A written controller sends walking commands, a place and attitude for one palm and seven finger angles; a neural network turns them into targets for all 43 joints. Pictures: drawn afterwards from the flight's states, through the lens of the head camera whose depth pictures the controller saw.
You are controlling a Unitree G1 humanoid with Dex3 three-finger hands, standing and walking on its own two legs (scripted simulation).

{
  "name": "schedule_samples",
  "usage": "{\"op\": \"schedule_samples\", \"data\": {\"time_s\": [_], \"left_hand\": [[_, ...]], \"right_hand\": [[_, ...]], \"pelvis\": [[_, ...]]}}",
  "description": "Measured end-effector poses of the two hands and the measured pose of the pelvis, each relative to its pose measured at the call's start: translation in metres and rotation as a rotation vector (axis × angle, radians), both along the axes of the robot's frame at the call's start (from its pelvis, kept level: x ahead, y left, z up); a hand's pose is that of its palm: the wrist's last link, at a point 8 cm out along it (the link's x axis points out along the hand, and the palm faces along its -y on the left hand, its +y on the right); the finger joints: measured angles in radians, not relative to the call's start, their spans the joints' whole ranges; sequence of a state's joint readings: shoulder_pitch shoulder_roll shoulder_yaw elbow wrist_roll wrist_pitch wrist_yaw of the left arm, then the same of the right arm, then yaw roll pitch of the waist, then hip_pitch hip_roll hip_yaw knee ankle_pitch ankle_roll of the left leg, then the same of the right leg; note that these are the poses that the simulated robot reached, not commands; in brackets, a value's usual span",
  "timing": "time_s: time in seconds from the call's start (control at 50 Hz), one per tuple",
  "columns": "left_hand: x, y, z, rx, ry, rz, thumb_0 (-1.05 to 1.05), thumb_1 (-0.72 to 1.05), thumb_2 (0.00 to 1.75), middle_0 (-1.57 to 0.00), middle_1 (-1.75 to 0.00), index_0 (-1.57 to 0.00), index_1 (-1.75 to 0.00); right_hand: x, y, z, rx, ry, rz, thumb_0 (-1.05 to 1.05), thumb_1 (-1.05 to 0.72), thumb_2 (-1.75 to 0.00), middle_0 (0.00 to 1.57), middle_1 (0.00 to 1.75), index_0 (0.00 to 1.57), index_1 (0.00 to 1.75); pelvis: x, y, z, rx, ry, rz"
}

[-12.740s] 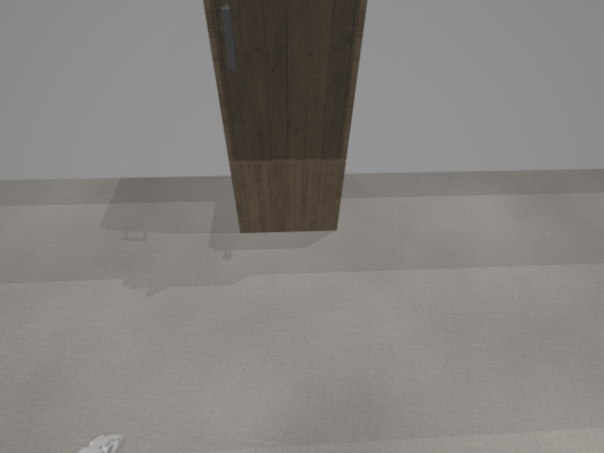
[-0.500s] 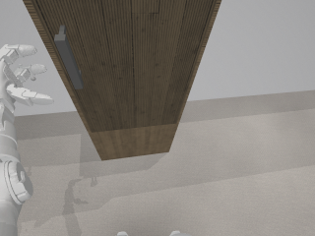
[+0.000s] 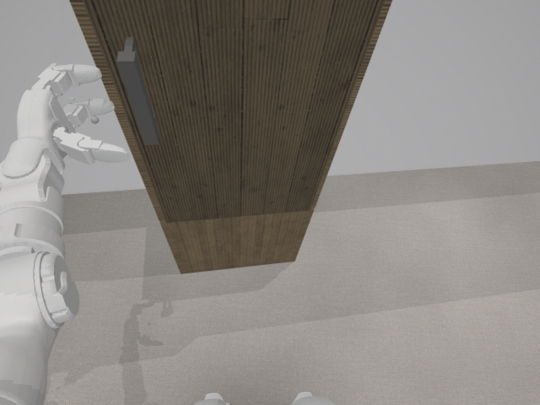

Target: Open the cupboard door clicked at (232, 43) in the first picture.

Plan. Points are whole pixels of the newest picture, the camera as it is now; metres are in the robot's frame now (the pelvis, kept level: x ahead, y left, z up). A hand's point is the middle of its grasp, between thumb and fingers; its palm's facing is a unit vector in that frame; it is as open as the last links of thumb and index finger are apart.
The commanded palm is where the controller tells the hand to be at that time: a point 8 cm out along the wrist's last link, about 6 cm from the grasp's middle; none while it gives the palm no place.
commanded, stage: move the hooked fingers beside the handle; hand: left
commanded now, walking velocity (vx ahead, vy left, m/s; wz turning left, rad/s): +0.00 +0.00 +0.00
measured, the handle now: (141, 94) +0.55 +0.17 +0.12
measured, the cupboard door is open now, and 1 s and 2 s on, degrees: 0 0 0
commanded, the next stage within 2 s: slide the fingers in behind the handle in 0.38 s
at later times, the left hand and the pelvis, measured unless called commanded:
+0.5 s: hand (89, 117) +0.50 +0.24 +0.12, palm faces +0.08 -1.00 +0.00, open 14.0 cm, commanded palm +0.48 +0.28 +0.12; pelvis +0.01 -0.02 +0.00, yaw -2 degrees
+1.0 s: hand (117, 122) +0.49 +0.20 +0.12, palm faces +0.06 -1.00 +0.01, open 14.1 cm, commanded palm +0.47 +0.24 +0.12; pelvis +0.01 -0.01 +0.00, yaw +0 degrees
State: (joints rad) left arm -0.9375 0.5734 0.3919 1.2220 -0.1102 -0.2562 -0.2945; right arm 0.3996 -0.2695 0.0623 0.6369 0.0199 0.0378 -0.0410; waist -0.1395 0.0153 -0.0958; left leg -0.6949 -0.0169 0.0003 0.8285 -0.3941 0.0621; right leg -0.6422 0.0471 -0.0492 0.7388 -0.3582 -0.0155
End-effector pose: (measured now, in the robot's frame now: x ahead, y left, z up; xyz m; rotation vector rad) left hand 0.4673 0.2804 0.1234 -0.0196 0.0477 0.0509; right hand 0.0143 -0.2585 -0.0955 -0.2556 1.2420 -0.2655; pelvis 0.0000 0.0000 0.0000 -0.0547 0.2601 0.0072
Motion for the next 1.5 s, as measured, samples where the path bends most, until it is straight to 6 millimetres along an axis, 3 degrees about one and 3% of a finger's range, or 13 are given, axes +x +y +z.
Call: {"op": "schedule_samples", "data": {"time_s": [0.08,0.18,0.32,0.58,0.78,0.92,1.1,1.32,1.5], "left_hand": [[0.004,0.000,-0.008,0.029,0.033,0.017,-0.01,-0.50,0.30,-0.30,-1.20,-0.30,-1.20],[0.007,0.000,0.000,0.030,-0.055,0.029,-0.01,-0.50,0.30,-0.30,-1.20,-0.30,-1.20],[0.012,0.002,-0.002,0.029,0.018,0.005,-0.01,-0.50,0.30,-0.30,-1.20,-0.30,-1.20],[0.010,0.012,-0.004,0.031,-0.010,0.011,-0.01,-0.50,0.30,-0.30,-1.20,-0.30,-1.20],[0.010,-0.012,-0.003,-0.011,-0.023,-0.005,-0.01,-0.50,0.30,-0.30,-1.21,-0.30,-1.21],[0.004,-0.018,-0.003,0.031,-0.019,0.024,-0.01,-0.50,0.30,-0.30,-1.21,-0.29,-1.20],[0.006,-0.041,-0.006,0.015,-0.015,0.001,-0.01,-0.50,0.30,-0.30,-1.20,-0.29,-1.20],[0.005,-0.052,-0.003,0.021,-0.022,0.014,-0.01,-0.50,0.30,-0.30,-1.20,-0.30,-1.21],[0.007,-0.060,-0.003,0.022,-0.024,0.017,-0.01,-0.50,0.30,-0.30,-1.20,-0.30,-1.21]], "right_hand": [[-0.018,-0.004,0.000,-0.007,0.026,-0.024,0.00,-0.91,-0.89,0.20,0.30,0.21,0.30],[-0.039,-0.009,0.002,-0.014,0.082,-0.050,0.00,-0.91,-0.89,0.20,0.30,0.21,0.30],[-0.047,-0.018,0.005,-0.028,0.109,-0.078,0.00,-0.91,-0.89,0.20,0.30,0.21,0.30],[-0.010,-0.024,0.006,-0.031,0.064,-0.045,0.00,-0.91,-0.89,0.20,0.30,0.21,0.30],[0.025,-0.016,0.001,0.004,-0.003,-0.002,0.00,-0.91,-0.89,0.20,0.30,0.21,0.30],[0.034,-0.010,-0.004,0.039,-0.031,0.015,0.00,-0.91,-0.89,0.20,0.30,0.21,0.30],[0.019,-0.013,-0.004,0.034,-0.024,0.001,0.00,-0.91,-0.89,0.20,0.30,0.21,0.30],[-0.014,-0.020,-0.005,0.030,0.022,-0.038,0.00,-0.91,-0.89,0.20,0.30,0.21,0.30],[-0.024,-0.023,-0.003,0.025,0.027,-0.053,0.00,-0.91,-0.89,0.20,0.30,0.21,0.30]], "pelvis": [[-0.003,-0.002,-0.001,0.004,0.012,-0.012],[-0.003,-0.006,-0.002,0.005,0.019,-0.022],[0.001,-0.011,0.000,0.004,0.028,-0.022],[0.010,-0.015,0.001,0.004,0.038,-0.021],[0.019,-0.013,0.002,0.007,0.025,-0.010],[0.017,-0.013,0.002,0.010,0.016,-0.007],[0.010,-0.016,0.001,0.013,0.002,-0.005],[0.003,-0.020,0.001,0.019,-0.005,-0.016],[0.001,-0.022,0.002,0.021,0.000,-0.022]]}}
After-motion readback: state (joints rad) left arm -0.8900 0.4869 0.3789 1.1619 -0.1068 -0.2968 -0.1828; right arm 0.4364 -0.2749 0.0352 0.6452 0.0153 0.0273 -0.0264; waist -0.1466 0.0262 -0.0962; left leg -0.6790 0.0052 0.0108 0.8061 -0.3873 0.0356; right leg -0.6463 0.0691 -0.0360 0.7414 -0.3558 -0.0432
